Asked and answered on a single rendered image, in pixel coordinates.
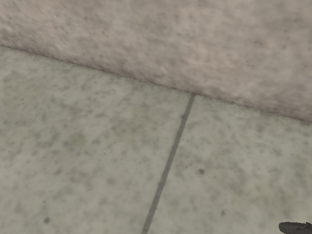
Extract right robot hand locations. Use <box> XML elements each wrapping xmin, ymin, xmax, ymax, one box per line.
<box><xmin>279</xmin><ymin>221</ymin><xmax>312</xmax><ymax>234</ymax></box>

